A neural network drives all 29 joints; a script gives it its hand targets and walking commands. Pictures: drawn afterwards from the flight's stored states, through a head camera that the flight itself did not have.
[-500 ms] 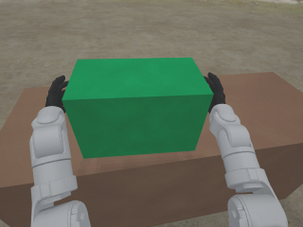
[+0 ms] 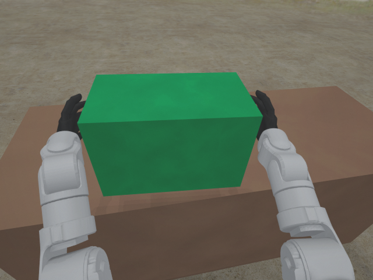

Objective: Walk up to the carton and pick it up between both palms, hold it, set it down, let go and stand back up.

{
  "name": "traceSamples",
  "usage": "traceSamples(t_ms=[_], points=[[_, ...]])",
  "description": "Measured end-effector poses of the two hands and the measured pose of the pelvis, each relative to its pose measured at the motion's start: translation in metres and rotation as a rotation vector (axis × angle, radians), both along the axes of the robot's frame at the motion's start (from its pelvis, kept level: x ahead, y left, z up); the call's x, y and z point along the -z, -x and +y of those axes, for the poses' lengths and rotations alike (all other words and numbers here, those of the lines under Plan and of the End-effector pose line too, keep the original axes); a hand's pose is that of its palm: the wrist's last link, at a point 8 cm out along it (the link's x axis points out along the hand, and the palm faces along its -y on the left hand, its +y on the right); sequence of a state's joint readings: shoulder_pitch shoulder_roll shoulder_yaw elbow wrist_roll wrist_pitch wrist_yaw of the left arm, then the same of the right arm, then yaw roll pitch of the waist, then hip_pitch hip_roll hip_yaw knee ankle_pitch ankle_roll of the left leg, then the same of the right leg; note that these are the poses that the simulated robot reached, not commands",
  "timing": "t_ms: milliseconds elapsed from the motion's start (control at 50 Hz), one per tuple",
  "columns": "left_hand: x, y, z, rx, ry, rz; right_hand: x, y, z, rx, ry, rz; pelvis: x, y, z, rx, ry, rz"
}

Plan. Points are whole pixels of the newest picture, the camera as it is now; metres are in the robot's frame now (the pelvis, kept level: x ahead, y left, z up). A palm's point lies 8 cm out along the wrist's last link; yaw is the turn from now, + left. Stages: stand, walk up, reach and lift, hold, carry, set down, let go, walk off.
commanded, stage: hold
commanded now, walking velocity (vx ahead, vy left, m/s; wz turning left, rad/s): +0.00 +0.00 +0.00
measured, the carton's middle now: (171, 132) +0.39 +0.01 +0.15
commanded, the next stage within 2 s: none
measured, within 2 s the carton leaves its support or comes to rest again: neither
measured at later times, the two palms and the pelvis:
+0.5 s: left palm (75, 136) +0.37 +0.20 +0.17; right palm (264, 131) +0.36 -0.19 +0.17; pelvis +0.01 +0.00 +0.00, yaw +0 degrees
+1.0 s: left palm (71, 133) +0.35 +0.20 +0.19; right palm (269, 128) +0.34 -0.19 +0.19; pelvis +0.00 +0.00 +0.00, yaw +0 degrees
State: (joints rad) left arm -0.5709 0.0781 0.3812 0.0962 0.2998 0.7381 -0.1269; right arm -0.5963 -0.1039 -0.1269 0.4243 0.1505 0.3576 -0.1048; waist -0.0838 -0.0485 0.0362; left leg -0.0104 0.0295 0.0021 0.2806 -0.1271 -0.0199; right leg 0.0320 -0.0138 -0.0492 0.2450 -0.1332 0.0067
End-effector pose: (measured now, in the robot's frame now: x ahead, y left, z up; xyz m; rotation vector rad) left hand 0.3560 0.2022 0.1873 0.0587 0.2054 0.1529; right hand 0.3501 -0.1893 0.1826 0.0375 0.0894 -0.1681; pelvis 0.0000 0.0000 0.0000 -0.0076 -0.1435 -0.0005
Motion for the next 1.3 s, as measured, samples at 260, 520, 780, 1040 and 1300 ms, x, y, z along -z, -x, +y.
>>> traceSamples(t_ms=[260, 520, 780, 1040, 1300], points=[[0.011, -0.008, -0.004, 0.012, -0.011, 0.013, 0.013, -0.003, -0.004, 0.01, 0.002, 0.009, 0.0, -0.003, -0.001, 0.001, 0.001, 0.016], [0.014, -0.009, -0.004, 0.013, -0.011, 0.009, 0.013, -0.005, -0.004, 0.009, 0.01, 0.004, 0.0, -0.01, -0.001, 0.002, 0.001, 0.014], [0.015, -0.005, -0.003, 0.012, -0.014, 0.008, 0.016, -0.001, -0.003, 0.009, 0.004, 0.002, 0.0, -0.008, 0.0, 0.0, 0.002, 0.013], [-0.006, 0.004, -0.002, 0.0, 0.015, -0.045, -0.008, 0.005, -0.002, 0.004, -0.004, -0.049, 0.0, -0.004, -0.002, 0.003, 0.0, 0.015], [-0.008, 0.003, 0.007, -0.013, 0.011, -0.02, -0.007, 0.001, 0.007, -0.002, -0.003, -0.024, 0.0, 0.003, 0.0, -0.015, 0.0, 0.013]])
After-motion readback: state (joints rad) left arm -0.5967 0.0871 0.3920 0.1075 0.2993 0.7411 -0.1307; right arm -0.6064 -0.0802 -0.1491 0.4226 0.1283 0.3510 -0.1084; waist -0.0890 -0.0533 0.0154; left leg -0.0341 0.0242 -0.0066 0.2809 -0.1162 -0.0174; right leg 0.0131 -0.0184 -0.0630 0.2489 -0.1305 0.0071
